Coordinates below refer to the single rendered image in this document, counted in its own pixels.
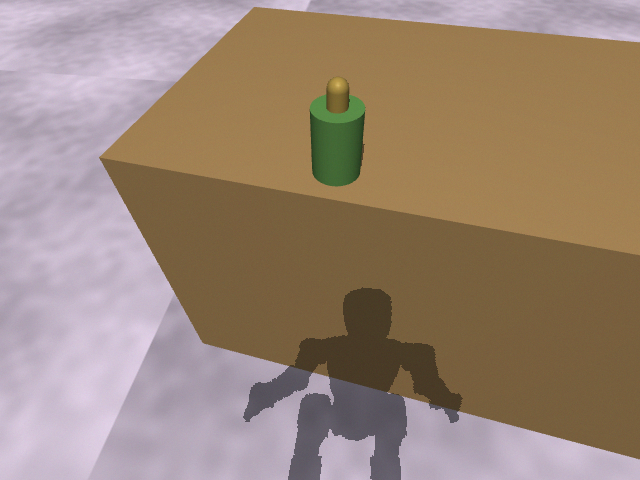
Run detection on bottle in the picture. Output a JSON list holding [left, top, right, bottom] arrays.
[[310, 77, 365, 186]]

